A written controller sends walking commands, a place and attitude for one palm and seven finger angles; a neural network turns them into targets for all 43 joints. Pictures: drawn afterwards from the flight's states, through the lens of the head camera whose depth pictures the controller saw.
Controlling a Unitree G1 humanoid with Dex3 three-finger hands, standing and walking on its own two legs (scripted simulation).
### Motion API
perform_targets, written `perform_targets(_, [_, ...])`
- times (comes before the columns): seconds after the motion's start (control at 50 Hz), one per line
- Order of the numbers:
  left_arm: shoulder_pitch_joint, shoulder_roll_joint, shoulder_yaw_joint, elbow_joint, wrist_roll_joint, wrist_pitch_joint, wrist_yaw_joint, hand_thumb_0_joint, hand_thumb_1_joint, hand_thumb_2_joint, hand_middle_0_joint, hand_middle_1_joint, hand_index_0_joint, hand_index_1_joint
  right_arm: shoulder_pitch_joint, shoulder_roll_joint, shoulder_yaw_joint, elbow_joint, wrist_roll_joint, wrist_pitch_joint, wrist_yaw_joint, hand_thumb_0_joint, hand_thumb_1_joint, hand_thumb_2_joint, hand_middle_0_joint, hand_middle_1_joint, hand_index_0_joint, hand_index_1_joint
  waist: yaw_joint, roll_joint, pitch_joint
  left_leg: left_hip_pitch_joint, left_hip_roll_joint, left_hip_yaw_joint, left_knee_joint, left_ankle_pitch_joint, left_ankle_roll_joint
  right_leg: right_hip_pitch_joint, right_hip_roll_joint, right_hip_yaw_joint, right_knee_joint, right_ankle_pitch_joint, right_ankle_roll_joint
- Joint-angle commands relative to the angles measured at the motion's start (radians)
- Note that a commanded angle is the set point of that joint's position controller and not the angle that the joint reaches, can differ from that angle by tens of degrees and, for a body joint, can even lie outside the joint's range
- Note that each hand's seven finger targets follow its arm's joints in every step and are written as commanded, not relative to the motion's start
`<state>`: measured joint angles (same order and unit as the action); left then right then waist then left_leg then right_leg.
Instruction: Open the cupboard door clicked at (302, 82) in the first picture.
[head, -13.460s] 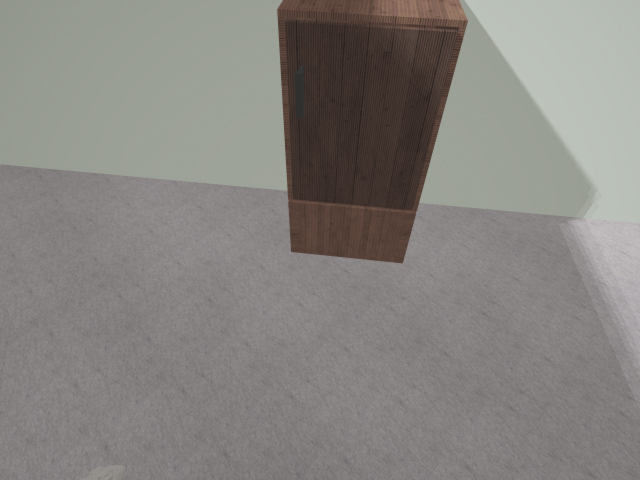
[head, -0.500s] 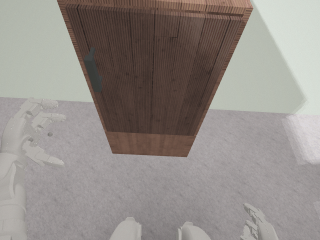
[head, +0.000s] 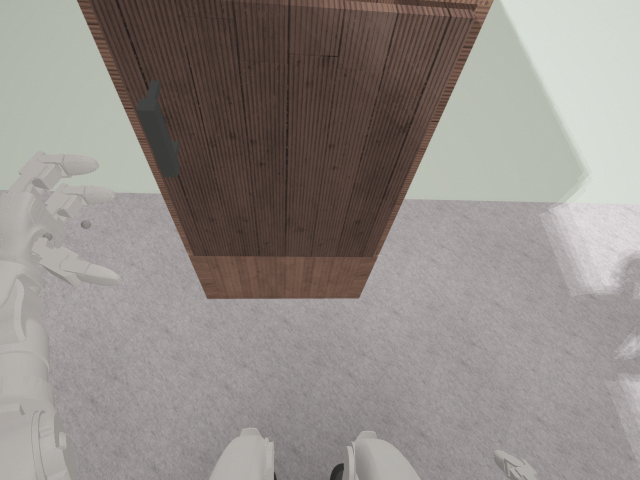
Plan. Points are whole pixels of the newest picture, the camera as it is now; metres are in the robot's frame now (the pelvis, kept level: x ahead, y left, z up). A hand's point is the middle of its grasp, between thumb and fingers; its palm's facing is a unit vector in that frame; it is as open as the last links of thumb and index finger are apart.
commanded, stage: move the hooked fingers beside the handle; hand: left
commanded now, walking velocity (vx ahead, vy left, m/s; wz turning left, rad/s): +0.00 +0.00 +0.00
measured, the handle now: (163, 131) +0.56 +0.23 +0.05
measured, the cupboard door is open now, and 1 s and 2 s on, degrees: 0 0 0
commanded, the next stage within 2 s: slide the fingers in behind the handle in 1.58 s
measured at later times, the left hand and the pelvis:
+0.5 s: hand (98, 178) +0.46 +0.29 +0.06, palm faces +0.03 -1.00 -0.01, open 14.0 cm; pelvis +0.00 +0.01 -0.01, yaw -1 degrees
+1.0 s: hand (114, 151) +0.52 +0.28 +0.05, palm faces +0.03 -1.00 -0.02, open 14.0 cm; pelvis +0.00 +0.01 -0.02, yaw -2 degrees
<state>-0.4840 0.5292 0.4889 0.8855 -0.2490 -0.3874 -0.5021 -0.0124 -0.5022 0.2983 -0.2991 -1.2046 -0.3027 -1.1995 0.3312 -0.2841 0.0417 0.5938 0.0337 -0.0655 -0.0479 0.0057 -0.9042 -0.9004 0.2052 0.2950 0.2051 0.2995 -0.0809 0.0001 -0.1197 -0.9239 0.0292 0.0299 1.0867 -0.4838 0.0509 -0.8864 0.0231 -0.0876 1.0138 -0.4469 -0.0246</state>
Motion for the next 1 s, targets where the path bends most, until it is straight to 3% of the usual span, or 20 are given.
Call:
perform_targets(0.0, [-0.349, 0.324, 0.06, -0.149, -0.011, -0.076, 0.005, 0.0, -0.5, 0.3, -0.3, -1.2, -0.3, -1.2, 0.089, -0.183, -0.079, -0.08, -0.006, -0.019, -0.009, 0.0, -0.9, -0.9, 0.2, 0.3, 0.2, 0.3, 0.01, 0.131, -0.38, 0.307, 0.002, -0.091, -0.152, 0.358, -0.033, 0.126, 0.017, 0.053, -0.101, 0.224, -0.008])
perform_targets(0.16, [-0.52, 0.353, 0.038, -0.038, 0.024, -0.086, 0.006, 0.0, -0.5, 0.3, -0.3, -1.2, -0.3, -1.2, 0.115, -0.193, -0.072, -0.064, -0.012, 0.023, -0.005, 0.0, -0.9, -0.9, 0.2, 0.3, 0.2, 0.3, -0.021, 0.151, -0.386, 0.308, 0.009, -0.107, -0.13, 0.349, -0.034, 0.05, 0.022, 0.047, -0.083, 0.195, -0.007])
perform_targets(0.2, [-0.521, 0.381, 0.059, -0.028, 0.033, -0.092, 0.014, 0.0, -0.5, 0.3, -0.3, -1.2, -0.3, -1.2, 0.122, -0.199, -0.074, -0.064, -0.014, 0.032, -0.005, 0.0, -0.9, -0.9, 0.2, 0.3, 0.2, 0.3, -0.014, 0.151, -0.401, 0.313, 0.01, -0.112, -0.131, 0.344, -0.036, 0.045, 0.022, 0.045, -0.08, 0.182, -0.009])
perform_targets(0.22, [-0.564, 0.358, 0.03, -0.038, 0.031, -0.098, 0.012, 0.0, -0.5, 0.3, -0.3, -1.2, -0.3, -1.2, 0.123, -0.197, -0.072, -0.061, -0.015, 0.035, -0.005, 0.0, -0.9, -0.9, 0.2, 0.3, 0.2, 0.3, -0.029, 0.181, -0.408, 0.338, 0.011, -0.118, -0.125, 0.378, -0.038, 0.022, 0.024, 0.042, -0.075, 0.192, -0.011])
perform_targets(0.24, [-0.565, 0.363, 0.036, -0.025, 0.035, -0.098, 0.013, 0.0, -0.5, 0.3, -0.3, -1.2, -0.3, -1.2, 0.131, -0.197, -0.072, -0.057, -0.017, 0.04, -0.002, 0.0, -0.9, -0.9, 0.2, 0.3, 0.2, 0.3, -0.022, 0.181, -0.417, 0.354, 0.015, -0.125, -0.127, 0.385, -0.044, 0.014, 0.024, 0.037, -0.074, 0.186, -0.01])
perform_targets(0.26, [-0.568, 0.372, 0.043, -0.02, 0.035, -0.097, 0.015, 0.0, -0.5, 0.3, -0.3, -1.2, -0.3, -1.2, 0.133, -0.2, -0.073, -0.055, -0.018, 0.044, -0.001, 0.0, -0.9, -0.9, 0.2, 0.3, 0.2, 0.3, -0.025, 0.192, -0.425, 0.357, 0.015, -0.123, -0.123, 0.392, -0.044, 0.013, 0.024, 0.039, -0.075, 0.19, -0.009])
perform_targets(0.3, [-0.586, 0.386, 0.044, 0.021, 0.042, -0.086, 0.019, 0.0, -0.5, 0.3, -0.3, -1.2, -0.3, -1.2, 0.138, -0.203, -0.068, -0.053, -0.017, 0.054, -0.002, 0.0, -0.9, -0.9, 0.2, 0.3, 0.2, 0.3, -0.037, 0.15, -0.399, 0.304, 0.012, -0.117, -0.118, 0.361, -0.034, 0.025, 0.024, 0.043, -0.078, 0.191, -0.005])
perform_targets(0.34, [-0.624, 0.429, 0.065, 0.031, 0.054, -0.086, 0.021, 0.0, -0.5, 0.3, -0.3, -1.2, -0.3, -1.2, 0.15, -0.206, -0.066, -0.048, -0.02, 0.062, -0.005, 0.0, -0.9, -0.9, 0.2, 0.3, 0.2, 0.3, -0.036, 0.166, -0.422, 0.302, 0.011, -0.116, -0.109, 0.372, -0.033, 0.028, 0.025, 0.045, -0.07, 0.201, -0.006])
perform_targets(0.4, [-0.653, 0.447, 0.068, 0.044, 0.065, -0.085, 0.027, 0.0, -0.5, 0.3, -0.3, -1.2, -0.3, -1.2, 0.159, -0.209, -0.064, -0.045, -0.024, 0.071, -0.004, 0.0, -0.9, -0.9, 0.2, 0.3, 0.2, 0.3, -0.046, 0.166, -0.433, 0.293, 0.012, -0.121, -0.099, 0.367, -0.032, 0.019, 0.026, 0.045, -0.066, 0.197, -0.004])
perform_targets(0.44, [-0.685, 0.453, 0.061, 0.036, 0.07, -0.093, 0.026, 0.0, -0.5, 0.3, -0.3, -1.2, -0.3, -1.2, 0.168, -0.21, -0.063, -0.039, -0.026, 0.077, -0.003, 0.0, -0.9, -0.9, 0.2, 0.3, 0.2, 0.3, -0.053, 0.203, -0.459, 0.335, 0.017, -0.127, -0.094, 0.407, -0.037, -0.003, 0.028, 0.043, -0.063, 0.205, -0.006])
perform_targets(0.54, [-0.729, 0.438, 0.032, 0.104, 0.084, -0.071, 0.031, 0.0, -0.5, 0.3, -0.3, -1.2, -0.3, -1.2, 0.185, -0.215, -0.057, -0.029, -0.029, 0.093, -0.002, 0.0, -0.9, -0.9, 0.2, 0.3, 0.2, 0.3, -0.08, 0.206, -0.429, 0.322, 0.022, -0.139, -0.087, 0.391, -0.037, -0.058, 0.028, 0.036, -0.061, 0.184, -0.003])
perform_targets(0.6, [-0.794, 0.49, 0.047, 0.131, 0.099, -0.055, 0.044, 0.0, -0.5, 0.3, -0.3, -1.2, -0.3, -1.2, 0.196, -0.224, -0.051, -0.028, -0.031, 0.099, -0.006, 0.0, -0.9, -0.9, 0.2, 0.3, 0.2, 0.3, -0.098, 0.184, -0.418, 0.268, 0.019, -0.14, -0.077, 0.345, -0.028, -0.055, 0.026, 0.04, -0.058, 0.173, 0.0])
perform_targets(0.64, [-0.8, 0.544, 0.079, 0.108, 0.114, -0.065, 0.049, 0.0, -0.5, 0.3, -0.3, -1.2, -0.3, -1.2, 0.209, -0.225, -0.051, -0.03, -0.037, 0.103, -0.004, 0.0, -0.9, -0.9, 0.2, 0.3, 0.2, 0.3, -0.08, 0.243, -0.483, 0.316, 0.021, -0.144, -0.068, 0.413, -0.039, -0.053, 0.028, 0.037, -0.044, 0.198, -0.005])
perform_targets(0.68, [-0.835, 0.525, 0.06, 0.125, 0.117, -0.061, 0.053, 0.0, -0.5, 0.3, -0.3, -1.2, -0.3, -1.2, 0.214, -0.22, -0.047, -0.026, -0.038, 0.109, -0.001, 0.0, -0.9, -0.9, 0.2, 0.3, 0.2, 0.3, -0.104, 0.228, -0.481, 0.303, 0.023, -0.141, -0.048, 0.427, -0.033, -0.062, 0.03, 0.041, -0.045, 0.215, 0.001])
perform_targets(0.7, [-0.838, 0.567, 0.089, 0.126, 0.121, -0.06, 0.055, 0.0, -0.5, 0.3, -0.3, -1.2, -0.3, -1.2, 0.218, -0.225, -0.047, -0.025, -0.039, 0.111, -0.001, 0.0, -0.9, -0.9, 0.2, 0.3, 0.2, 0.3, -0.098, 0.225, -0.487, 0.287, 0.023, -0.142, -0.046, 0.425, -0.033, -0.048, 0.03, 0.04, -0.041, 0.217, 0.0])
perform_targets(0.76, [-0.845, 0.577, 0.08, 0.161, 0.134, -0.043, 0.05, 0.0, -0.5, 0.3, -0.3, -1.2, -0.3, -1.2, 0.23, -0.228, -0.041, -0.028, -0.041, 0.121, 0.002, 0.0, -0.9, -0.9, 0.2, 0.3, 0.2, 0.3, -0.108, 0.233, -0.485, 0.28, 0.026, -0.141, -0.037, 0.435, -0.031, -0.061, 0.032, 0.039, -0.039, 0.224, 0.001])
perform_targets(0.8, [-0.816, 0.562, 0.07, 0.175, 0.134, -0.028, 0.046, 0.0, -0.5, 0.3, -0.3, -1.2, -0.3, -1.2, 0.232, -0.224, -0.039, -0.036, -0.039, 0.126, 0.005, 0.0, -0.9, -0.9, 0.2, 0.3, 0.2, 0.3, -0.107, 0.226, -0.479, 0.253, 0.023, -0.131, -0.035, 0.428, -0.024, -0.039, 0.033, 0.042, -0.041, 0.237, 0.004])
perform_targets(0.84, [-0.766, 0.59, 0.096, 0.157, 0.136, -0.028, 0.038, 0.0, -0.5, 0.3, -0.3, -1.2, -0.3, -1.2, 0.24, -0.227, -0.042, -0.048, -0.041, 0.131, 0.008, 0.0, -0.9, -0.9, 0.2, 0.3, 0.2, 0.3, -0.081, 0.255, -0.524, 0.294, 0.025, -0.136, -0.04, 0.488, -0.033, -0.029, 0.035, 0.037, -0.032, 0.26, -0.001])
perform_targets(0.88, [-0.767, 0.568, 0.088, 0.143, 0.127, -0.024, 0.035, 0.0, -0.5, 0.3, -0.3, -1.2, -0.3, -1.2, 0.242, -0.223, -0.044, -0.049, -0.039, 0.139, 0.012, 0.0, -0.9, -0.9, 0.2, 0.3, 0.2, 0.3, -0.09, 0.232, -0.509, 0.288, 0.027, -0.131, -0.035, 0.495, -0.029, -0.027, 0.038, 0.039, -0.039, 0.273, 0.004])
perform_targets(0.98, [-0.794, 0.602, 0.122, 0.105, 0.118, -0.039, 0.038, 0.0, -0.5, 0.3, -0.3, -1.2, -0.3, -1.2, 0.243, -0.223, -0.048, -0.042, -0.04, 0.138, 0.013, 0.0, -0.9, -0.9, 0.2, 0.3, 0.2, 0.3, -0.092, 0.232, -0.52, 0.273, 0.027, -0.127, -0.034, 0.471, -0.024, -0.006, 0.041, 0.043, -0.041, 0.273, 0.004])
